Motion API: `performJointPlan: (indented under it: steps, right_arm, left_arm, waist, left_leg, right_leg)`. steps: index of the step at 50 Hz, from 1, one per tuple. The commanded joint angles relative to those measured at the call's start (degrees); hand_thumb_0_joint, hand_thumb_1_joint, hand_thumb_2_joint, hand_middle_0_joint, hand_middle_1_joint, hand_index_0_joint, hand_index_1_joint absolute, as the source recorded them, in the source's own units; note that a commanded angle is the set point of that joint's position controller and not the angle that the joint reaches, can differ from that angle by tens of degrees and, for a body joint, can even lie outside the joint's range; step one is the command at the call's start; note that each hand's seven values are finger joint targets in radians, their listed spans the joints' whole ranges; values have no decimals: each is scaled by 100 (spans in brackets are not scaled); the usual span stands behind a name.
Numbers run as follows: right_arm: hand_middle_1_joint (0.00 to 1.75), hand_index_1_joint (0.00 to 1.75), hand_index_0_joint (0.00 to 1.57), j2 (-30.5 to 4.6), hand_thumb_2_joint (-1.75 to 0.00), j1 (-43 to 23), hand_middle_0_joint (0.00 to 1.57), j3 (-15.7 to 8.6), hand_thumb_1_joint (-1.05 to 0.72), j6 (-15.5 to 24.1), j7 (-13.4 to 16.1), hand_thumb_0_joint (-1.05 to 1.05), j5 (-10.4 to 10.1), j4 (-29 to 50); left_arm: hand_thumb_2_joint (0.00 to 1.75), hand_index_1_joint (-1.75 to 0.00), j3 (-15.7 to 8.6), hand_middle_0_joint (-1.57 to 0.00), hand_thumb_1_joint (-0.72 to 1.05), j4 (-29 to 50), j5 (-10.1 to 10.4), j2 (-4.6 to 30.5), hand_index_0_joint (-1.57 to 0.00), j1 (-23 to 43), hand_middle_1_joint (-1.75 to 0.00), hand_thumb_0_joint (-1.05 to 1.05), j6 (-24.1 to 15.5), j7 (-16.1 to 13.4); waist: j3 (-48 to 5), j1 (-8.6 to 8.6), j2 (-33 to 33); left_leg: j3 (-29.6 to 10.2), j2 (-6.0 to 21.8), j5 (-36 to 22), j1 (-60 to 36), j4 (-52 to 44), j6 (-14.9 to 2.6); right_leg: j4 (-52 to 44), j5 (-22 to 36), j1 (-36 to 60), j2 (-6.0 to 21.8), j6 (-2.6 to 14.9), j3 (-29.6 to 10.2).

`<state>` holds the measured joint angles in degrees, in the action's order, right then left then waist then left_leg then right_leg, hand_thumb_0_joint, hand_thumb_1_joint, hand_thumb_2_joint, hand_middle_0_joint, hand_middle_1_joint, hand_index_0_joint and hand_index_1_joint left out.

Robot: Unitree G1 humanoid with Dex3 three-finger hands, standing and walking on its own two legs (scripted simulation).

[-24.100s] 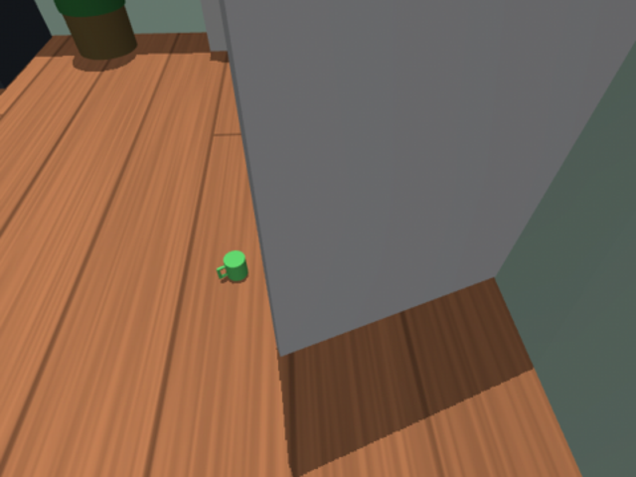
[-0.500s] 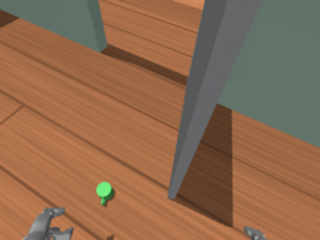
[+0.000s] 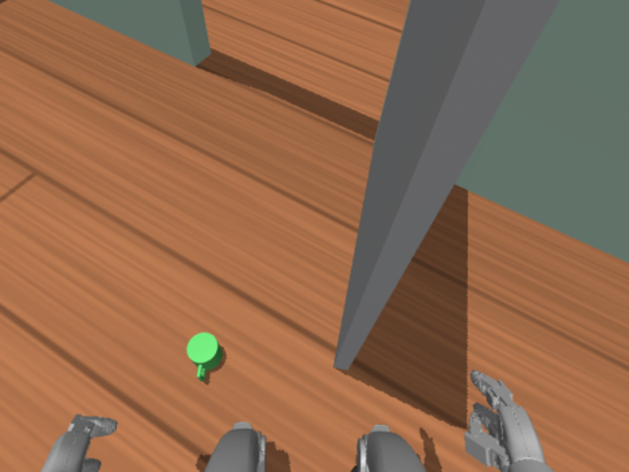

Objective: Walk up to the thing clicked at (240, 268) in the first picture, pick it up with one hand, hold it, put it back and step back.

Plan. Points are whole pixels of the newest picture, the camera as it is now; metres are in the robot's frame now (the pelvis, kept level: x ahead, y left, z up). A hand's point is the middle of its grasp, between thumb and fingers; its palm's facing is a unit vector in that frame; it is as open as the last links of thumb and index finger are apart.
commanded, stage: rise first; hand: left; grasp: from above
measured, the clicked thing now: (204, 357) +0.41 +0.28 -0.65
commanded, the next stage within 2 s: none
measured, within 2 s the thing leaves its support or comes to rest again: neither
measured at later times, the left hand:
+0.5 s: hand (135, 410) +0.24 +0.31 -0.32, palm faces -0.44 -0.48 -0.76, open 14.0 cm
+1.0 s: hand (155, 373) +0.33 +0.33 -0.44, palm faces -0.47 -0.15 -0.87, open 14.0 cm
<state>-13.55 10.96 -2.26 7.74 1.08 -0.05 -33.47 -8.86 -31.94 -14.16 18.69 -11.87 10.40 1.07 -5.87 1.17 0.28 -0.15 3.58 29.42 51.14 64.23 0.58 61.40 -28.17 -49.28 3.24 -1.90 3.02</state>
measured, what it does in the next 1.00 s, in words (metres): lowers itself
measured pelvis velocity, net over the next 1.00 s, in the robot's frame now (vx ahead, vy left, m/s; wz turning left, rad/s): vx -0.09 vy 0.00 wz -0.08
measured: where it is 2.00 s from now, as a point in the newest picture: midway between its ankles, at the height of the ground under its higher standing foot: outside the picture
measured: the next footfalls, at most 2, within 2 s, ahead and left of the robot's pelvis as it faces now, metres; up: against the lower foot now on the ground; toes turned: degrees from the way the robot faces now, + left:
none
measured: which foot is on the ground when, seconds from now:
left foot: down 0.00-1.00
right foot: down 0.00-1.00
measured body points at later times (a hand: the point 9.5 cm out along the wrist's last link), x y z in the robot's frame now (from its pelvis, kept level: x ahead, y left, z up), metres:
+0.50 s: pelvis -0.05 -0.01 -0.19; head +0.14 +0.01 +0.22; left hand +0.26 +0.34 -0.28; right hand +0.13 -0.28 -0.31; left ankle +0.01 +0.12 -0.66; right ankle +0.01 -0.14 -0.66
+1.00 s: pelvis -0.09 +0.00 -0.31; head +0.13 +0.04 +0.08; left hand +0.35 +0.34 -0.39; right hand -0.01 -0.29 -0.43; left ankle +0.01 +0.12 -0.66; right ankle +0.01 -0.14 -0.66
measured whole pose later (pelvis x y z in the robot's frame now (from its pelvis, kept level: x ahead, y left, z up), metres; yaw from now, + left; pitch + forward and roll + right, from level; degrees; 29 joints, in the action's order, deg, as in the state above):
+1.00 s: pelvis -0.09 +0.00 -0.31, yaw -5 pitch +32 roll -7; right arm -16.7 7.9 -1.6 2.0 -5.5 5.0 -42.6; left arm -13.2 -66.5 -63.4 44.5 39.2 -20.7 -9.8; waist -4.2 5.9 0.1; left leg -7.0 2.5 37.7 124.1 128.9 0.3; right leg 124.4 -36.8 -120.0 3.2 -1.8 3.0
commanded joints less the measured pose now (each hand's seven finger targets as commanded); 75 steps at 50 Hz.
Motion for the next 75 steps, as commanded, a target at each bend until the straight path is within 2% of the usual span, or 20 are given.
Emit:
performJointPlan:
  steps: [1,5,12,18,19,22,25,27,31,35,44,48,51,55,58,63,66,68,71,75]
  right_arm:
    - [30,30,20,-880,-89,7,20,-312,-87,374,81,0,-9,763]
    - [30,30,20,-858,-89,-22,20,-300,-85,510,39,0,12,718]
    - [30,30,20,-1125,-89,-148,20,-398,-85,702,-101,0,-12,458]
    - [30,30,20,-1266,-90,-121,20,-491,-89,558,-223,0,-3,225]
    - [30,30,20,-1287,-90,-78,20,-511,-88,515,-237,0,10,164]
    - [30,30,20,-1295,-90,38,20,-528,-90,402,-298,0,52,11]
    - [30,30,20,-1360,-90,134,20,-558,-88,301,-345,0,104,-126]
    - [30,30,20,-1411,-89,196,20,-571,-85,225,-360,0,134,-179]
    - [30,30,20,-1427,-89,311,20,-541,-85,76,-374,0,181,-286]
    - [30,30,20,-1465,-89,298,20,-476,-86,-69,-396,0,221,-335]
    - [30,30,20,-1551,-90,312,20,-380,-88,-351,-530,0,426,-524]
    - [30,30,20,-1577,-90,438,20,-343,-89,-478,-592,0,516,-621]
    - [30,30,20,-1575,-90,515,20,-344,-90,-581,-630,0,582,-684]
    - [30,30,20,-1635,-90,518,20,-352,-90,-676,-678,0,649,-761]
    - [30,30,20,-1628,-90,516,20,-342,-90,-727,-719,0,718,-772]
    - [30,30,20,-1624,-90,500,20,-326,-90,-803,-746,0,805,-818]
    - [30,30,20,-1610,-90,468,20,-290,-90,-830,-766,0,868,-885]
    - [30,30,20,-1622,-90,493,20,-292,-90,-849,-766,0,897,-907]
    - [30,30,20,-1626,-90,506,20,-257,-90,-867,-796,0,957,-923]
    - [30,30,20,-1644,-90,502,20,-253,-90,-859,-796,0,993,-938]
  left_arm:
    - [95,-109,-359,-6,-53,979,-163,1179,-7,231,-111,0,-66,-131]
    - [96,-108,-372,-4,-51,501,-570,1314,-6,781,-110,0,-365,-177]
    - [96,-112,-372,-5,-52,29,-1526,1750,-6,1675,-113,0,-1323,-233]
    - [99,-111,-758,-6,-56,-492,-2274,2497,-6,2405,-112,0,-1786,-464]
    - [99,-111,-823,-5,-54,-505,-2381,2710,-6,2626,-112,0,-1846,-501]
    - [99,-112,-765,-6,-56,-832,-2677,2866,-7,3286,-112,0,-2007,-527]
    - [100,-110,-836,-5,-54,-1010,-3019,3280,-6,3925,-111,0,-2219,-554]
    - [100,-110,-901,-4,-51,-1235,-3238,3508,-5,4241,-111,0,-2336,-575]
    - [102,-110,-823,-4,-52,-1342,-3534,3723,-5,5015,-111,0,-2554,-593]
    - [101,-107,-964,-4,-52,-1802,-3852,4156,-5,5368,-108,0,-2736,-701]
    - [102,-102,-828,-5,-53,-2443,-4567,4457,-5,6261,-102,0,-3152,-1146]
    - [102,-99,-826,-5,-54,-2647,-4938,4602,-5,6544,-99,0,-3195,-1424]
    - [101,-99,-709,-6,-53,-2890,-5145,4501,-6,6655,-99,0,-3143,-1584]
    - [100,-98,-692,-6,-53,-3172,-5390,4621,-6,6786,-98,0,-3124,-1734]
    - [99,-97,-594,-7,-52,-3212,-5552,4615,-7,7159,-98,0,-3185,-1811]
    - [98,-98,-656,-7,-52,-3372,-5818,4784,-7,7247,-99,0,-3273,-1984]
    - [99,-100,-570,-6,-53,-3566,-5918,4675,-6,7286,-101,0,-3295,-2074]
    - [100,-99,-619,-6,-54,-3500,-6013,4782,-6,7443,-100,0,-3329,-2145]
    - [100,-101,-600,-6,-54,-3656,-6026,4742,-6,7379,-101,0,-3318,-2215]
    - [99,-101,-680,-5,-54,-3786,-6030,4842,-6,7586,-102,0,-3287,-2340]
  waist:
    - [-1187,137,410]
    - [-1261,192,245]
    - [-2255,65,567]
    - [-3179,-144,604]
    - [-3364,-126,595]
    - [-3566,-4,338]
    - [-3845,-11,386]
    - [-3875,-31,417]
    - [-3983,112,502]
    - [-3666,130,389]
    - [-3238,291,1056]
    - [-3457,339,1192]
    - [-3546,411,1173]
    - [-3468,438,1328]
    - [-3435,579,1353]
    - [-3580,573,1344]
    - [-3367,636,1425]
    - [-3518,656,1500]
    - [-3539,705,1468]
    - [-3471,745,1404]
  left_leg:
    - [-116,-184,-1166,-587,-693,-48]
    - [-39,-251,-815,264,108,-112]
    - [-258,-229,-708,1242,1231,-20]
    - [-233,-287,-1029,2046,2347,-59]
    - [-182,-291,-1102,2176,2580,-84]
    - [-61,-320,-992,2824,3177,-173]
    - [-74,-309,-783,3125,3549,-185]
    - [-103,-300,-541,3292,3672,-170]
    - [-74,-295,-61,3716,4007,-203]
    - [-130,-306,591,4280,4190,-257]
    - [-370,-285,1070,4475,4535,-215]
    - [-292,-331,679,4504,4815,-204]
    - [-274,-337,249,4382,5016,-197]
    - [-361,-322,218,4353,5103,-171]
    - [-340,-346,282,4585,5256,-194]
    - [-268,-365,113,4619,5487,-206]
    - [-311,-354,144,4644,5501,-206]
    - [-312,-353,36,4571,5583,-205]
    - [-362,-340,-204,4499,5666,-212]
    - [-300,-348,43,4761,5731,-228]
  right_leg:
    - [-412,912,111,-309,276,-12]
    - [207,660,-620,-287,278,-78]
    - [1825,488,-2188,-226,335,-118]
    - [2817,640,-3054,-211,362,-109]
    - [2927,738,-3053,-200,349,-117]
    - [3181,752,-3220,-213,311,-145]
    - [3526,548,-3546,-219,314,-104]
    - [3701,307,-3797,-217,323,-35]
    - [3944,-46,-4058,-224,304,24]
    - [4142,-666,-4514,-269,296,132]
    - [4863,-890,-5647,-269,345,345]
    - [5029,-611,-5684,-273,362,365]
    - [5135,-303,-5730,-273,366,370]
    - [5341,-290,-6035,-263,367,430]
    - [5452,-300,-6095,-261,349,443]
    - [5551,-198,-6099,-286,352,439]
    - [5655,-239,-6327,-279,339,466]
    - [5704,-161,-6309,-289,334,466]
    - [5833,-20,-6373,-276,312,494]
    - [5809,-138,-6385,-292,317,498]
